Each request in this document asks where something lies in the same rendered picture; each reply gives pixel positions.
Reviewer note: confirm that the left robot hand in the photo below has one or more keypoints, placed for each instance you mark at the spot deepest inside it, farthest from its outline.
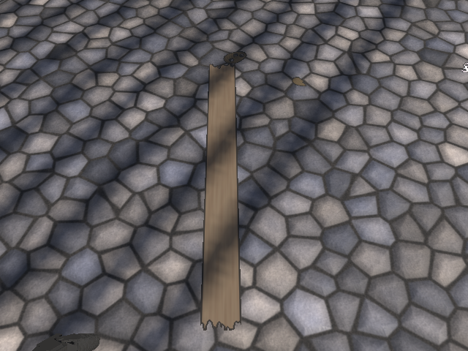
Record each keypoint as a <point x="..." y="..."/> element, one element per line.
<point x="72" y="342"/>

